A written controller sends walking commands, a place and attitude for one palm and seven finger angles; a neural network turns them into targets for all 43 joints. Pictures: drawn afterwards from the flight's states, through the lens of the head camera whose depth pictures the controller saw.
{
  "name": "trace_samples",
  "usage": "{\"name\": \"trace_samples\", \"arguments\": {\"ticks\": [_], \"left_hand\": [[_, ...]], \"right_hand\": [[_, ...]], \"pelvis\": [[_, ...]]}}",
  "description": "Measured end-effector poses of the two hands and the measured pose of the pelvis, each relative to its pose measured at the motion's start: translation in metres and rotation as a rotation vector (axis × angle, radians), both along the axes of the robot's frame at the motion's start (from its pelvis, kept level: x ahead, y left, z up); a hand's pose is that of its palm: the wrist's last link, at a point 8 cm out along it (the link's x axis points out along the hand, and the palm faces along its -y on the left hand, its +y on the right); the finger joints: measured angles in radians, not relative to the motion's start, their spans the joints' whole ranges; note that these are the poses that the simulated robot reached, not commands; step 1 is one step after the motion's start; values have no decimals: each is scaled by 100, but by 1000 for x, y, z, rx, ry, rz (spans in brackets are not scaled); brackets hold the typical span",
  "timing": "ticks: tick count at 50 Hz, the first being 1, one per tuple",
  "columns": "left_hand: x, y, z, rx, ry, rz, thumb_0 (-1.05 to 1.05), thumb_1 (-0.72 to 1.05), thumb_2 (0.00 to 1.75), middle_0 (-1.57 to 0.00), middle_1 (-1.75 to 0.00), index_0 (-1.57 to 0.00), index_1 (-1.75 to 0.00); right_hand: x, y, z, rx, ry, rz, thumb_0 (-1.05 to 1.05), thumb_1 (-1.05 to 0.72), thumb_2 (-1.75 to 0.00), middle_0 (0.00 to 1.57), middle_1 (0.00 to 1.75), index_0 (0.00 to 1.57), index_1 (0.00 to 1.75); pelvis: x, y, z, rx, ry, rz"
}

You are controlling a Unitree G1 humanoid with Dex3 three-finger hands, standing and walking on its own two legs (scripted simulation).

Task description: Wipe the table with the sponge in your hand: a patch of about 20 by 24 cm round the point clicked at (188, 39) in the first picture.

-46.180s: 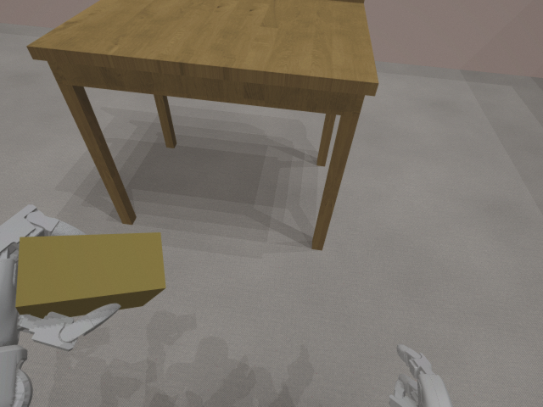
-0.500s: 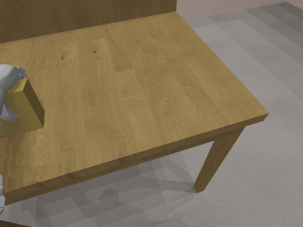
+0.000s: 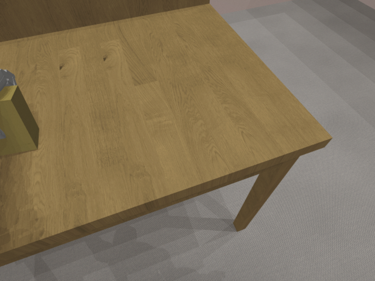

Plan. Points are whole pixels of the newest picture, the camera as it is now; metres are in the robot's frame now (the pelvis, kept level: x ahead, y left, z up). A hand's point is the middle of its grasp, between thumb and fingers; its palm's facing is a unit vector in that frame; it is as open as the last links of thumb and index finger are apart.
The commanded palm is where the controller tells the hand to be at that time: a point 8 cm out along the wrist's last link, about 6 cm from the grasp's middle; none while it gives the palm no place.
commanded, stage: slide across to the middle lane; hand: left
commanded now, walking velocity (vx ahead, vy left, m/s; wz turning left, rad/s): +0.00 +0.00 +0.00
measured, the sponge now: (0, 131) +0.38 +0.41 +0.10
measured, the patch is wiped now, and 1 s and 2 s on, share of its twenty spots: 0.40 0.55 0.65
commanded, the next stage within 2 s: wipe back along the middle lane in 0.50 s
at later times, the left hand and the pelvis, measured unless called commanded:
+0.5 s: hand (31, 94) +0.43 +0.34 +0.15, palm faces -0.04 +0.01 -1.00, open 10.1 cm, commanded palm +0.41 +0.33 +0.20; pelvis +0.03 +0.01 +0.01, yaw +1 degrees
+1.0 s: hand (38, 105) +0.41 +0.32 +0.15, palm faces -0.03 +0.00 -1.00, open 10.2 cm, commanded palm +0.38 +0.31 +0.19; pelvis +0.03 +0.00 +0.01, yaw +1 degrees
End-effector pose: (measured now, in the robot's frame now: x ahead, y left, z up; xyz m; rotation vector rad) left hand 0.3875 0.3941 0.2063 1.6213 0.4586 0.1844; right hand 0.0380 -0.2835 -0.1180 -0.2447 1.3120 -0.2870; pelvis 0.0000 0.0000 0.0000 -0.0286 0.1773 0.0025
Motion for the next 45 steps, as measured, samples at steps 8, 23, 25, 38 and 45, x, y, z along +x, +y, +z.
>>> {"name": "trace_samples", "arguments": {"ticks": [8,23,25,38,45], "left_hand": [[4,-5,3,5,-26,-33,1,-54,107,-75,-132,-76,-135],[29,-57,4,-42,-136,-102,0,-53,107,-73,-134,-74,-137],[28,-60,2,-46,-144,-85,0,-53,107,-73,-134,-74,-137],[19,-75,1,-33,-134,-13,0,-51,107,-71,-137,-72,-139],[13,-77,-1,-51,-128,-16,0,-51,107,-70,-138,-71,-140]], "right_hand": [[25,15,-2,31,-24,23,0,-90,-89,20,30,20,30],[123,46,6,110,-231,126,0,-90,-89,20,30,20,30],[132,48,9,118,-255,139,0,-90,-89,20,30,20,30],[151,42,14,121,-293,189,1,-90,-89,20,30,20,30],[139,31,14,110,-293,160,1,-90,-89,20,30,20,30]], "pelvis": [[11,6,3,0,-21,13],[31,13,7,7,-58,16],[33,13,8,8,-60,13],[33,4,8,15,-81,28],[34,-2,8,15,-94,15]]}}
